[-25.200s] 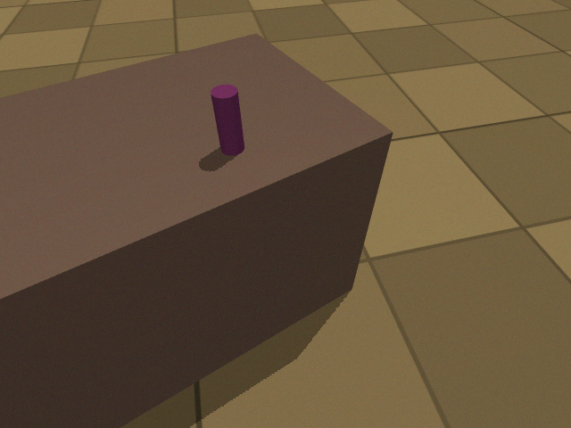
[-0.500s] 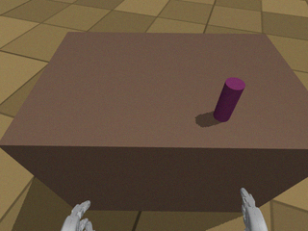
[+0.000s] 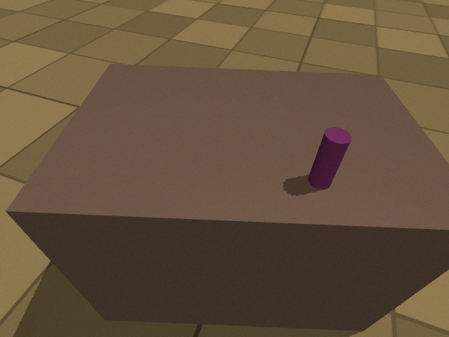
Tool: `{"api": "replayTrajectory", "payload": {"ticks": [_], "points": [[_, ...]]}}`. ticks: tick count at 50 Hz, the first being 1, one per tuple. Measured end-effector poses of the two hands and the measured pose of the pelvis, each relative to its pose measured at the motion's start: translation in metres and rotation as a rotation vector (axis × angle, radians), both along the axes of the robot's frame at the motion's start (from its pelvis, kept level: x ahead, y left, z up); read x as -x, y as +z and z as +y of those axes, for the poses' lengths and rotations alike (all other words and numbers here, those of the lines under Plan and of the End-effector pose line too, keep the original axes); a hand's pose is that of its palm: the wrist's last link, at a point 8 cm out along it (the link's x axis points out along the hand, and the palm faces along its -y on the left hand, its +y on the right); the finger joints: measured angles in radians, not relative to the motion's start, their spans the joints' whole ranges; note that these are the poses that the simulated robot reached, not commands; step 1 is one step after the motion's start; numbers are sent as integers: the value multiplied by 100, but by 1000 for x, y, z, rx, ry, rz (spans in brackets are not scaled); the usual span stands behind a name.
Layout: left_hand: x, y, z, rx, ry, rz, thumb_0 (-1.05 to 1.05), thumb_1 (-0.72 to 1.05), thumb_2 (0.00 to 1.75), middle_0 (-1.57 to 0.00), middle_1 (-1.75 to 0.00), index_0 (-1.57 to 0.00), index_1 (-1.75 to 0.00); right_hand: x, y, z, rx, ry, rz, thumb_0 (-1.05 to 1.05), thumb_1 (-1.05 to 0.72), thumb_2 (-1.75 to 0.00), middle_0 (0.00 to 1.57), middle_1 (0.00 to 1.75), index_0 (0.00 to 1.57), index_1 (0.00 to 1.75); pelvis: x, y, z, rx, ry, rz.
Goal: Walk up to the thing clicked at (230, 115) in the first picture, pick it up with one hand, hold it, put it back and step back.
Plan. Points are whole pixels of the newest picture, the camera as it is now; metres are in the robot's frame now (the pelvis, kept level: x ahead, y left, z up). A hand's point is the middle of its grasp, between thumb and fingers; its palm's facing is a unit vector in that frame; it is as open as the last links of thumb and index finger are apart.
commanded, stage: home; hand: right
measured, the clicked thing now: (327, 160) +0.48 -0.21 +0.05
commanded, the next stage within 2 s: stand in 1.54 s
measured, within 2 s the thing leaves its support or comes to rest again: neither
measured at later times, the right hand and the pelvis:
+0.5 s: hand out of the picture +0.01 -0.26 -0.15, palm faces -0.08 +0.93 -0.36, open 17.3 cm; pelvis -0.03 +0.00 +0.01, yaw +1 degrees
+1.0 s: hand out of the picture +0.08 -0.25 -0.14, palm faces -0.08 +0.93 -0.36, open 17.3 cm; pelvis +0.00 +0.00 +0.01, yaw +1 degrees
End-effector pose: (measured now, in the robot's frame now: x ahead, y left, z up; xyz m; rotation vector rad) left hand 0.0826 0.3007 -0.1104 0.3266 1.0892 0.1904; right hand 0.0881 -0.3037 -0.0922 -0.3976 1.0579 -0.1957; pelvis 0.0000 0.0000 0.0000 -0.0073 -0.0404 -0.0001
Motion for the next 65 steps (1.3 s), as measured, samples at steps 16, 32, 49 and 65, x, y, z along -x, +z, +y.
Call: {"api": "replayTrajectory", "payload": {"ticks": [16, 32, 49, 65], "points": [[74, -8, -6, 26, 27, 165, 1, 90, 90, -21, -30, -20, -30, 70, -14, -1, -36, -29, 176, 0, 53, -6, 6, 5, 6, 5, 31, 6, -4, 4, 11, -24], [85, -10, -2, 23, 67, 217, 0, 90, 90, -21, -30, -20, -30, 67, -16, -1, -34, -35, 214, 0, 51, -7, 6, 6, 7, 6, 26, 7, -3, 7, 15, -2], [32, -5, -2, 26, 51, 152, 0, 90, 90, -21, -30, -20, -30, 13, -12, 10, -41, -7, 147, 0, 51, -7, 6, 6, 7, 5, 4, 9, 2, 1, 17, 5], [23, -4, 1, 23, 63, 151, 0, 90, 90, -21, -30, -20, -30, 3, -11, 12, -39, -16, 153, 0, 51, -7, 6, 6, 7, 5, -4, 11, 4, 0, 22, 3]]}}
